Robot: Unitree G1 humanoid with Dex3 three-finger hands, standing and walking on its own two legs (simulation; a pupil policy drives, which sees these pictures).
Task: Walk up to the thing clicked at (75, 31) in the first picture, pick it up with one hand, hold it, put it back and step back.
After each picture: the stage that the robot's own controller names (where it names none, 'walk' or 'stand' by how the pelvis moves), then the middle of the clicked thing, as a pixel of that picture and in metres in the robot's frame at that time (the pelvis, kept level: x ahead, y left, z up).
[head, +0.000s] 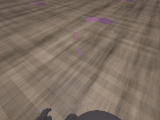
stand; (75, 35) +1.96 +0.45 -0.65
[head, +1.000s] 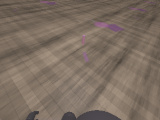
walk; (83, 40) +1.85 +0.16 -0.64
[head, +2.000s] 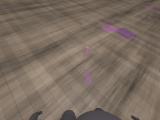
walk; (86, 52) +1.26 +0.05 -0.65
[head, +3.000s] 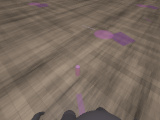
walk; (77, 71) +0.79 +0.18 -0.64
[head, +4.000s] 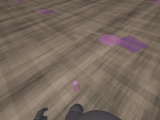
walk; (75, 86) +0.52 +0.24 -0.64
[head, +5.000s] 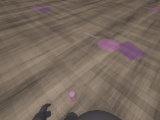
stand; (72, 97) +0.37 +0.19 -0.64
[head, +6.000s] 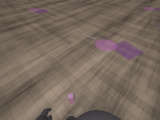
stand; (71, 98) +0.36 +0.21 -0.66
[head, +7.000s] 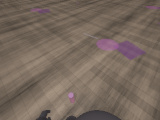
stand; (71, 98) +0.37 +0.22 -0.66
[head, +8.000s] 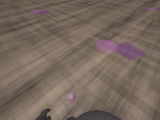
stand; (71, 99) +0.36 +0.22 -0.66
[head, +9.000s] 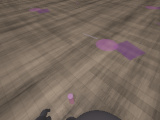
stand; (71, 99) +0.35 +0.22 -0.66
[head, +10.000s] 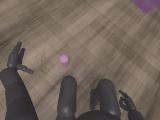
go down; (64, 62) +0.44 +0.21 -0.34
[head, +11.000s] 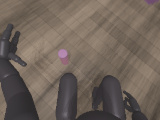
go down; (64, 58) +0.45 +0.21 -0.27
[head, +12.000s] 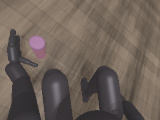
close in; (39, 50) +0.44 +0.26 -0.17
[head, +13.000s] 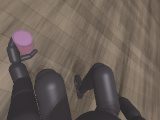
close; (26, 47) +0.45 +0.27 -0.17
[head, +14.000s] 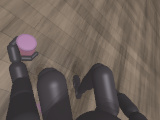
lift; (27, 49) +0.43 +0.27 -0.17
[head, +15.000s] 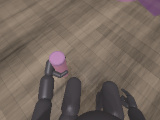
lift; (61, 66) +0.34 +0.21 -0.01
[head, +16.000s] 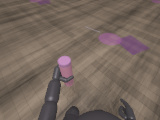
hold; (67, 73) +0.32 +0.17 +0.04
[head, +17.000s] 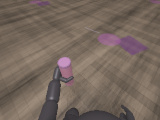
hold; (67, 73) +0.32 +0.17 +0.04
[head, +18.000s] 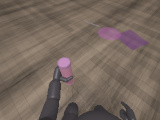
crouch; (67, 73) +0.33 +0.17 +0.00
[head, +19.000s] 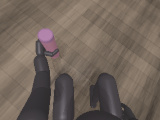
lower; (51, 46) +0.48 +0.22 -0.05
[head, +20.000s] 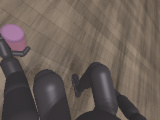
lower; (18, 44) +0.46 +0.29 -0.18
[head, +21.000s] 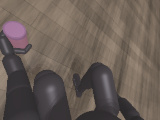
lower; (19, 41) +0.47 +0.29 -0.17
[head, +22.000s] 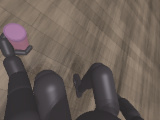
lower; (20, 43) +0.46 +0.29 -0.17
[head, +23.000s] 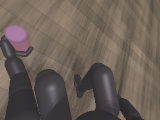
lower; (21, 44) +0.45 +0.29 -0.17
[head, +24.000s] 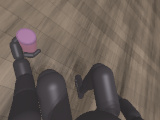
draw back; (29, 46) +0.45 +0.26 -0.16
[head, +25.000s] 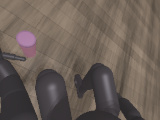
rise; (28, 47) +0.45 +0.26 -0.17
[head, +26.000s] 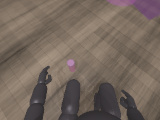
walk; (71, 66) +0.46 +0.19 -0.38
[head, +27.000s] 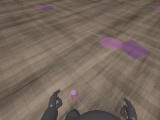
stand; (73, 95) +0.39 +0.17 -0.60
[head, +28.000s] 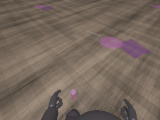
stand; (73, 95) +0.39 +0.18 -0.60
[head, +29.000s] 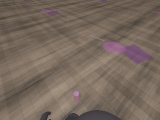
stand; (76, 97) +0.41 +0.16 -0.65
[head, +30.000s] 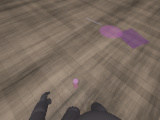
walk; (75, 83) +0.45 +0.13 -0.64
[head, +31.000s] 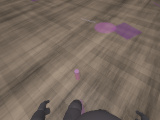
walk; (77, 75) +0.61 +0.20 -0.62
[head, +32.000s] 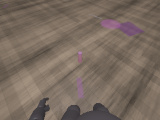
walk; (80, 57) +0.96 +0.19 -0.63
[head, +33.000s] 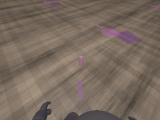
stand; (81, 61) +1.01 +0.17 -0.65
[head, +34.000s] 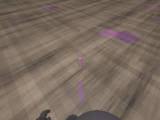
stand; (80, 62) +1.03 +0.20 -0.66
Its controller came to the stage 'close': yes
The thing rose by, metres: 0.69
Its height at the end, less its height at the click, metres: +0.00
